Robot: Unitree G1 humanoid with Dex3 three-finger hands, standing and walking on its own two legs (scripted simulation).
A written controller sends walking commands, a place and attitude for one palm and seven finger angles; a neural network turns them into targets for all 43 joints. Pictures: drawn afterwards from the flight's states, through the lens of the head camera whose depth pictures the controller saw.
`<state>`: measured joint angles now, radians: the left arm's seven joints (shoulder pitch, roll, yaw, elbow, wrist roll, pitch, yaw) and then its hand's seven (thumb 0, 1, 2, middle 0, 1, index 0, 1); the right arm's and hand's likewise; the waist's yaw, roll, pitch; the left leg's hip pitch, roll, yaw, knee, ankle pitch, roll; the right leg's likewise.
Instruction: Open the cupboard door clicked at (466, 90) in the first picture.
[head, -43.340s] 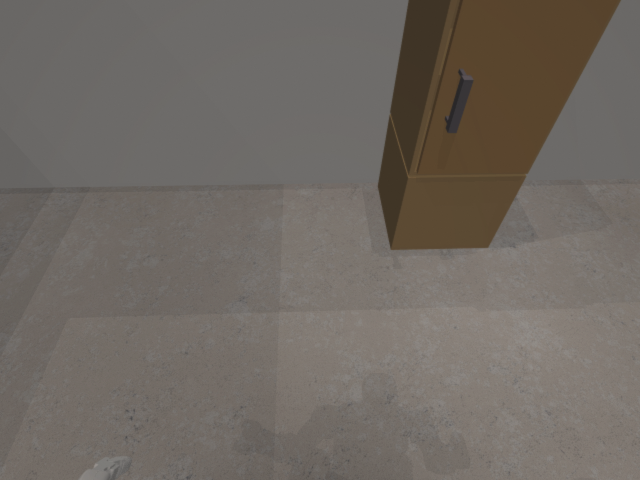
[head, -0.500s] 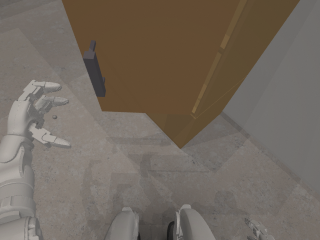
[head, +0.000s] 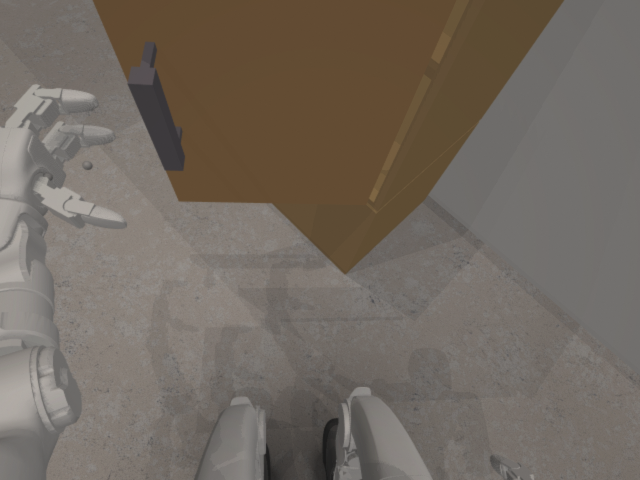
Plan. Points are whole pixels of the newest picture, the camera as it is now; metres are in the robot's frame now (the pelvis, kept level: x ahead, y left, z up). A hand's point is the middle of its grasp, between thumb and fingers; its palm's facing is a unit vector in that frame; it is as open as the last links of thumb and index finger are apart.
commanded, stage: move the hooked fingers beside the handle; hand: left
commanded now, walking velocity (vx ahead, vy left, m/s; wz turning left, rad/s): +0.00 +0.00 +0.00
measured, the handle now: (163, 111) +0.55 +0.19 +0.04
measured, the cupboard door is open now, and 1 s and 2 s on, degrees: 48 48 48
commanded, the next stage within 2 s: slide the fingers in behind the handle in 1.10 s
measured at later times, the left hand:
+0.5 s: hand (108, 134) +0.51 +0.25 +0.04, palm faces +0.00 -1.00 -0.03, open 14.0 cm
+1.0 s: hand (113, 143) +0.50 +0.24 +0.05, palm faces +0.00 -1.00 -0.03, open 14.0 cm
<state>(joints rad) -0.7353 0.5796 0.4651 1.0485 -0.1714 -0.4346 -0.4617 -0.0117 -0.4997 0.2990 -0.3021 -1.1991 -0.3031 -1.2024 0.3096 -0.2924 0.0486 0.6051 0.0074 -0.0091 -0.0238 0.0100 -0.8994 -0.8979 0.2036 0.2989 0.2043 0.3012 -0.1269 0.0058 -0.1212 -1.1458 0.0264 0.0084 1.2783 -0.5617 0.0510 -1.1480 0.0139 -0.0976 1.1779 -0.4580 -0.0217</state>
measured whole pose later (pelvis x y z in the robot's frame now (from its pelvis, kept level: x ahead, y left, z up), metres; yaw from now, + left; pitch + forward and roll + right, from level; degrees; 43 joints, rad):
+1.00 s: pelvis +0.01 +0.00 +0.00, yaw +0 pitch +26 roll -5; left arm -0.83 0.58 0.44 1.13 -0.11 -0.43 -0.38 -0.01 -0.50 0.30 -0.30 -1.20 -0.30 -1.20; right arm 0.31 -0.28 0.06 0.58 0.00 0.07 0.00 0.01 -0.90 -0.90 0.20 0.30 0.20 0.30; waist -0.16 0.02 -0.12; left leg -1.15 0.03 0.00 1.27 -0.56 0.05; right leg -1.15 0.02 -0.10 1.16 -0.45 -0.02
